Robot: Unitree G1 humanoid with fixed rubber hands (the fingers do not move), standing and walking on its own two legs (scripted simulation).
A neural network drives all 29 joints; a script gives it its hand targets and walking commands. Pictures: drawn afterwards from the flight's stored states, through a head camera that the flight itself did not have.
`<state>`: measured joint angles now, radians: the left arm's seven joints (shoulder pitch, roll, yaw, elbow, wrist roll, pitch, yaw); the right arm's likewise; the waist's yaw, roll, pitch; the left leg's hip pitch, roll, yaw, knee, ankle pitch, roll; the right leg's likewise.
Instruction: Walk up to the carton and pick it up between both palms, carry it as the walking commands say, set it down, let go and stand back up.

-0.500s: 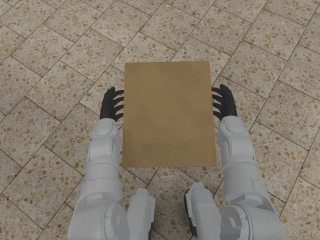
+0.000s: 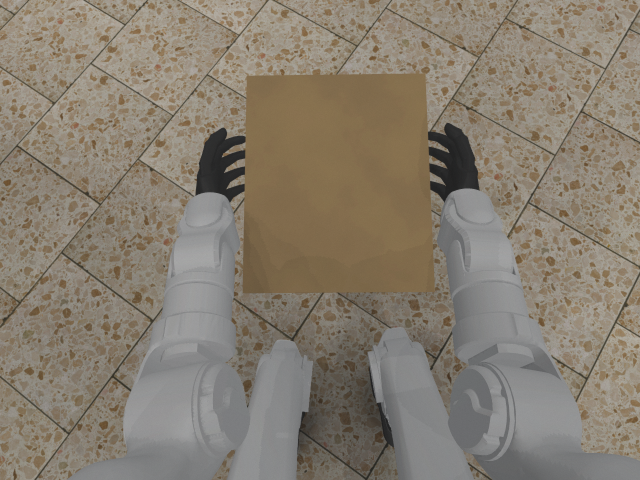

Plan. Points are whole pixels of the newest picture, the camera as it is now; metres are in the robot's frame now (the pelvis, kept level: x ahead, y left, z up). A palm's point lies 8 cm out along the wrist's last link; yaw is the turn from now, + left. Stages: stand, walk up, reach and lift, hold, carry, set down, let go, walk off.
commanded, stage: set down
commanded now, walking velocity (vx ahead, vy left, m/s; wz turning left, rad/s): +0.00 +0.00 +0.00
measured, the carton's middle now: (334, 202) +0.46 -0.01 -0.15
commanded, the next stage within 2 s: none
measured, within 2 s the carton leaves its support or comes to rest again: neither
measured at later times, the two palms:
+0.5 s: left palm (235, 197) +0.48 +0.13 -0.16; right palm (440, 196) +0.47 -0.16 -0.16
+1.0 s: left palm (250, 198) +0.51 +0.13 -0.25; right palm (425, 199) +0.49 -0.17 -0.25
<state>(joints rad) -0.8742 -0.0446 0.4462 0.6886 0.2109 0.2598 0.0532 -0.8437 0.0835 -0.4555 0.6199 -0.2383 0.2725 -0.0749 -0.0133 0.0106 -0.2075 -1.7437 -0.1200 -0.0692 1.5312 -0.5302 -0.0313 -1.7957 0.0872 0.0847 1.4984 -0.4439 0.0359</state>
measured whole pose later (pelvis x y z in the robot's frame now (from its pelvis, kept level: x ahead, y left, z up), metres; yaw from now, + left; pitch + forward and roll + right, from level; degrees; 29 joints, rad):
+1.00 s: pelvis -0.02 +0.00 -0.13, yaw +1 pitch +46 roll +1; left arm -1.26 0.11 0.37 0.83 0.12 0.26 0.11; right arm -1.20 -0.06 -0.46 0.72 -0.15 0.28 -0.11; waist -0.03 0.01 0.04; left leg -2.17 -0.17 -0.06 1.98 -0.60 -0.06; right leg -2.22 0.13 0.08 1.93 -0.51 0.07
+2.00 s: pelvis -0.02 +0.00 -0.19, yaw +1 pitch +38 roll -1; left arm -1.42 0.22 0.24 1.01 0.01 0.19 0.13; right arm -1.34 -0.16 -0.39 0.89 -0.06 0.21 -0.10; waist -0.05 0.02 0.30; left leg -2.21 -0.16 -0.04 2.20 -0.65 -0.05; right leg -2.24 0.08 0.04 2.16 -0.58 0.06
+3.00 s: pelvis -0.02 +0.00 -0.20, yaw +1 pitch +34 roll -1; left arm -1.46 0.24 0.24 1.06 0.03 0.17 0.07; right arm -1.41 -0.23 -0.37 1.02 -0.04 0.18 -0.04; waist -0.05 0.00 0.39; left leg -2.21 -0.12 -0.02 2.27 -0.67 -0.02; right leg -2.23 0.06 0.02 2.23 -0.60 0.05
